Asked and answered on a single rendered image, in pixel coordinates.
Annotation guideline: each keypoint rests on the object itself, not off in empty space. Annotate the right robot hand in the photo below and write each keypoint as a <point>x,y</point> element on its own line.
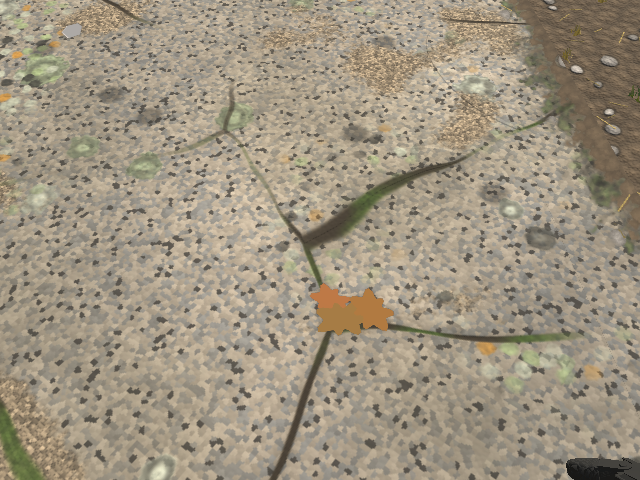
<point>603,469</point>

